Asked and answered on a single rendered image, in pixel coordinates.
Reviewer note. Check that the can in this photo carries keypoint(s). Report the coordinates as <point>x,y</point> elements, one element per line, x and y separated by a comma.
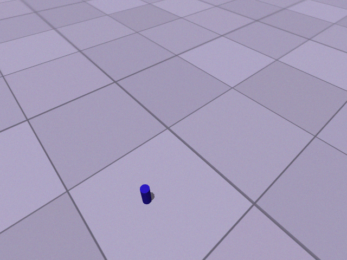
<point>145,193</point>

